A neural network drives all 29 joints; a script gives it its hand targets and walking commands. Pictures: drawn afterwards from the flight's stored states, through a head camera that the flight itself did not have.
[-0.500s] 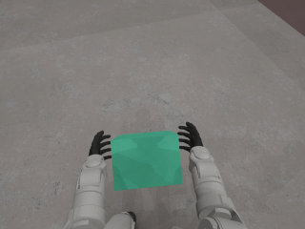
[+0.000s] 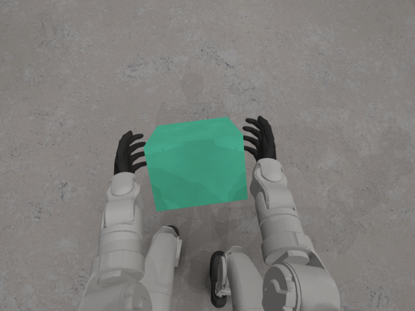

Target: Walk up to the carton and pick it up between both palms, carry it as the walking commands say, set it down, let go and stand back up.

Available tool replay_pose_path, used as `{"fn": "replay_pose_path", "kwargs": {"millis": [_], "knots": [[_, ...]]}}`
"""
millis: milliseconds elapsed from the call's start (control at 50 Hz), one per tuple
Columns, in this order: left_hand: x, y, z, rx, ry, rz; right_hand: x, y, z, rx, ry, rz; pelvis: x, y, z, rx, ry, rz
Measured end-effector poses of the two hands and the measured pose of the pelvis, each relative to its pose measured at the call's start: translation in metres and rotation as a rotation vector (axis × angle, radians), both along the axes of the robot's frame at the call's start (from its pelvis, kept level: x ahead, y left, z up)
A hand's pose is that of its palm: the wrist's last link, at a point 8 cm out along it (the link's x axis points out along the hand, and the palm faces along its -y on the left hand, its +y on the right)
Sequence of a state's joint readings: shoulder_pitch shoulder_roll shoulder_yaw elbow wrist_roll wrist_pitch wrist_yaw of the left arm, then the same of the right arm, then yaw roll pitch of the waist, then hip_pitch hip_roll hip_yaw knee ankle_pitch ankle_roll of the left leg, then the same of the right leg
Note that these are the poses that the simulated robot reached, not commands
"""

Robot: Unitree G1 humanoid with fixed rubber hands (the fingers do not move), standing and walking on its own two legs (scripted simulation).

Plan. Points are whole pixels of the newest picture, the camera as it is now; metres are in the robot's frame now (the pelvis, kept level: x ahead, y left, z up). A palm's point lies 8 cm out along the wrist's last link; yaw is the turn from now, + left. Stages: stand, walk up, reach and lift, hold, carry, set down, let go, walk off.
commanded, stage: set down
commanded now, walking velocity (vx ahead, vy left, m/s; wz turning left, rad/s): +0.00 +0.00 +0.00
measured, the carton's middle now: (196, 157) +0.41 +0.07 -0.18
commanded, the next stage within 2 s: none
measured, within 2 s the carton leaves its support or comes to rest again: neither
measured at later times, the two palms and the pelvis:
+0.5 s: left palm (134, 161) +0.37 +0.21 -0.16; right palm (254, 150) +0.44 -0.05 -0.14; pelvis -0.01 +0.03 -0.07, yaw +0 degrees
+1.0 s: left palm (140, 162) +0.39 +0.22 -0.24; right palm (243, 151) +0.46 -0.05 -0.23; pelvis -0.01 +0.00 -0.14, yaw +0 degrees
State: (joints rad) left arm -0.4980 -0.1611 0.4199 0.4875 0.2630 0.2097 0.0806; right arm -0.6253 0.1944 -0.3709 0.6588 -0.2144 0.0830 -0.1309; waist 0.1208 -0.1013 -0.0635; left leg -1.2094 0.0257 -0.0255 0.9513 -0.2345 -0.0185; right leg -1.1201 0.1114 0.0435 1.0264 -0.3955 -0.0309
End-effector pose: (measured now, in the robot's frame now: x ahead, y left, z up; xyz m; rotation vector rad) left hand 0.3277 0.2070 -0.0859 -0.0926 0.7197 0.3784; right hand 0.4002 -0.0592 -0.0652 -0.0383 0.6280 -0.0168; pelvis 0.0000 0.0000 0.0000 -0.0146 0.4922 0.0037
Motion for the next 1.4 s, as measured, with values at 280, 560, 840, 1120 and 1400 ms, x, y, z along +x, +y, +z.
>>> {"fn": "replay_pose_path", "kwargs": {"millis": [280, 560, 840, 1120, 1400], "knots": [[0.027, 0.006, -0.037, -0.008, -0.013, 0.027, 0.023, 0.006, -0.04, 0.0, -0.006, -0.006, -0.002, 0.026, -0.046, -0.018, 0.119, 0.006], [0.041, 0.01, -0.083, -0.007, -0.002, 0.017, 0.042, 0.008, -0.086, 0.006, 0.019, 0.035, -0.009, 0.028, -0.083, -0.019, 0.195, 0.033], [0.056, 0.006, -0.136, 0.031, 0.013, 0.016, 0.057, 0.007, -0.139, 0.007, 0.023, 0.021, -0.013, 0.007, -0.126, -0.02, 0.262, 0.032], [0.063, 0.022, -0.171, 0.03, 0.027, -0.004, 0.065, 0.021, -0.181, -0.002, 0.032, 0.035, -0.021, 0.001, -0.158, -0.003, 0.291, -0.001], [0.083, 0.02, -0.231, 0.014, 0.036, -0.045, 0.082, 0.019, -0.229, -0.051, 0.038, 0.028, -0.037, 0.013, -0.199, -0.028, 0.304, -0.003]]}}
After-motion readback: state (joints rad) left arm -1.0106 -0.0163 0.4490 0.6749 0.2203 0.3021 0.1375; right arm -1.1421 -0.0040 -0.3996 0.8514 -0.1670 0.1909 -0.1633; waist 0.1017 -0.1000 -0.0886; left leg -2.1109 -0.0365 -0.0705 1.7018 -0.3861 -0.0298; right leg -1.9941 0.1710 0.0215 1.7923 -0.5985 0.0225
